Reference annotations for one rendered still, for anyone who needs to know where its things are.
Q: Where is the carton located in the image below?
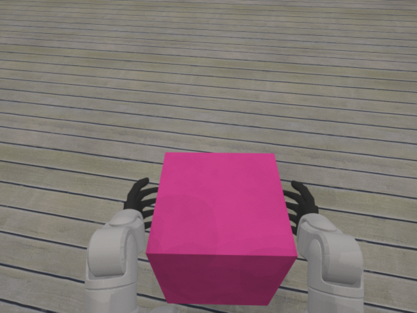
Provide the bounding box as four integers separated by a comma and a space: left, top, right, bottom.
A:
146, 152, 298, 306

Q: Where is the robot left hand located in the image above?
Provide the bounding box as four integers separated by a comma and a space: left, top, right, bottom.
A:
123, 177, 158, 230

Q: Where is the left robot forearm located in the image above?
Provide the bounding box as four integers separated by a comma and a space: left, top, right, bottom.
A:
84, 209, 146, 313

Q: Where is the robot right hand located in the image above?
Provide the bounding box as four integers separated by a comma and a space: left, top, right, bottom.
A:
283, 181, 319, 235

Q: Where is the right robot forearm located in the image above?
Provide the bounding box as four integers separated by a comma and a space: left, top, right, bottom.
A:
296, 213, 364, 313

